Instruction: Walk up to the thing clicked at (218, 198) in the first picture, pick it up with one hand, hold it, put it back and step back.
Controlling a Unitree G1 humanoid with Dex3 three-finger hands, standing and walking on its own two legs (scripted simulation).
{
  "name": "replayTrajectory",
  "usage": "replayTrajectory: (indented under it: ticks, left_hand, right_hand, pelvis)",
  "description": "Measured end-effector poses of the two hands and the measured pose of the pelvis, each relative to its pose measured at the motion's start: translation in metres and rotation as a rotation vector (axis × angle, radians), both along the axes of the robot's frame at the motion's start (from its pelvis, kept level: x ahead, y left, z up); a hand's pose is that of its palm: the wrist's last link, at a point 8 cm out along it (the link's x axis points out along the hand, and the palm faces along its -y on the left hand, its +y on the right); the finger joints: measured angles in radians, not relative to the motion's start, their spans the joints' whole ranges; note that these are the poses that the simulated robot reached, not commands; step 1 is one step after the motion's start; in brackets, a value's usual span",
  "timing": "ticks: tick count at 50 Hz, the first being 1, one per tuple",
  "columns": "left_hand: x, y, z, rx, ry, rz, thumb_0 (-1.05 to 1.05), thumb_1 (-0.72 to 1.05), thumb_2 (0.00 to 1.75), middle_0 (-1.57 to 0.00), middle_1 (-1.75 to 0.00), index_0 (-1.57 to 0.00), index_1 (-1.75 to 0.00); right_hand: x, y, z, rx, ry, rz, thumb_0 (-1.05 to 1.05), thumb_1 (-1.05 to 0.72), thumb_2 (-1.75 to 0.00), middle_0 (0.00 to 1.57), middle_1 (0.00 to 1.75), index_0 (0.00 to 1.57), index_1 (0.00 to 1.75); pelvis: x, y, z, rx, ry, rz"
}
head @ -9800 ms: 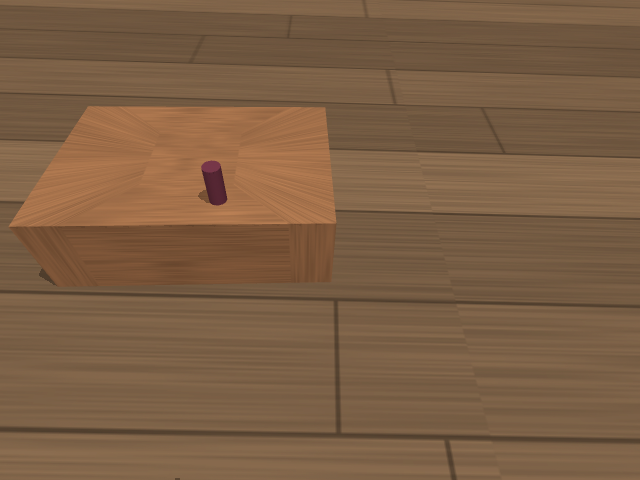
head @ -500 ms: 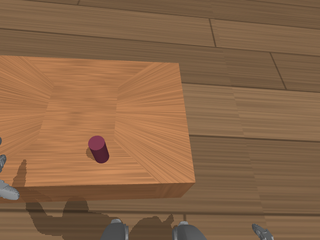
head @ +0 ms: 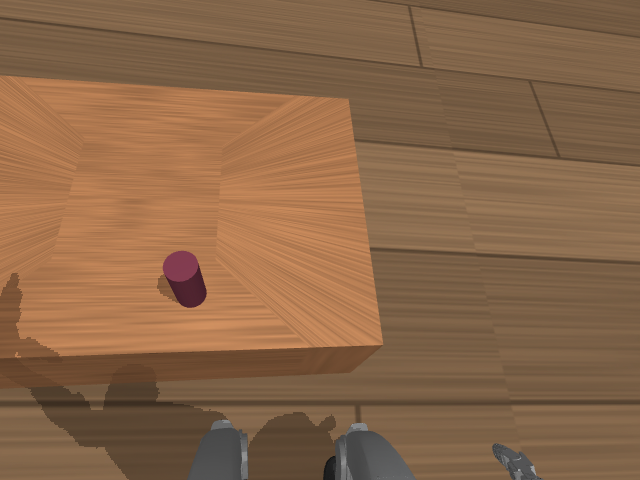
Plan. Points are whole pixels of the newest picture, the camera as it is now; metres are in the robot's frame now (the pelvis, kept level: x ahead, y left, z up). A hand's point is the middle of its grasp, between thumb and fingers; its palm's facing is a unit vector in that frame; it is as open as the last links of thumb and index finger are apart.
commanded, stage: go down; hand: left
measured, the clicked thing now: (186, 281) +0.47 +0.20 -0.29
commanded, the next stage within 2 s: approach in 1.62 s
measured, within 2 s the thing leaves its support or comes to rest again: neither
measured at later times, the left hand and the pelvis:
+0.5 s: hand out of the picture +0.38 +0.38 -0.01, palm faces +0.16 -0.98 -0.09, open 17.7 cm; pelvis +0.01 +0.01 -0.01, yaw +0 degrees
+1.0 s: hand out of the picture +0.39 +0.39 +0.00, palm faces +0.17 -0.98 -0.08, open 17.6 cm; pelvis +0.00 +0.00 -0.02, yaw +0 degrees
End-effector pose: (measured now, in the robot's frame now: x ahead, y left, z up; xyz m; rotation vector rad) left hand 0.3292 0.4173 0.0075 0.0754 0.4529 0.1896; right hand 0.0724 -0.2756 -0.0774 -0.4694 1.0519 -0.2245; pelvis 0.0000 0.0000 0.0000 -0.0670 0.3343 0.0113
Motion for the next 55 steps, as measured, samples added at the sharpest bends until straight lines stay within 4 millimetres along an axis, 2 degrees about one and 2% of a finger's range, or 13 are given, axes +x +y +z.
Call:
replayTrajectory:
  ticks: [13,24,35,55]
  left_hand:
    - [0.017,0.011,-0.001,-0.008,-0.045,-0.01,-0.02,-0.6,0.03,-0.09,-0.01,-0.05,-0.04]
    - [0.02,0.015,-0.002,-0.013,-0.06,-0.01,-0.02,-0.58,0.04,-0.09,-0.01,-0.05,-0.04]
    - [0.026,0.019,0.0,-0.015,-0.093,-0.007,-0.02,-0.58,0.06,-0.08,-0.01,-0.04,-0.05]
    - [0.038,0.025,0.0,-0.018,-0.139,-0.015,-0.02,-0.55,0.06,-0.08,-0.02,-0.04,-0.06]
  right_hand:
    - [0.0,0.008,-0.005,-0.007,0.036,0.004,0.01,-0.89,-0.9,0.21,0.3,0.21,0.3]
    - [0.003,0.013,-0.009,0.001,0.048,0.005,0.01,-0.9,-0.9,0.21,0.3,0.21,0.3]
    - [0.004,0.01,-0.012,-0.007,0.057,0.025,0.01,-0.89,-0.9,0.21,0.3,0.21,0.3]
    - [-0.011,0.007,-0.022,-0.017,0.098,0.035,0.01,-0.89,-0.9,0.21,0.3,0.21,0.3]
  pelvis:
    - [0.005,0.006,-0.005,-0.014,0.03,0.002]
    - [0.007,0.009,-0.007,-0.018,0.042,0.002]
    - [0.005,0.006,-0.012,-0.019,0.053,0.006]
    - [-0.004,0.003,-0.024,-0.027,0.079,0.008]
